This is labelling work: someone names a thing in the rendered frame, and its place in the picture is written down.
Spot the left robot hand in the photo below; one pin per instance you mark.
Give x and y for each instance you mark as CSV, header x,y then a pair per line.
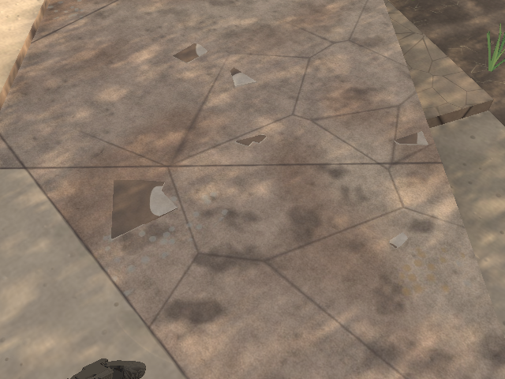
x,y
102,369

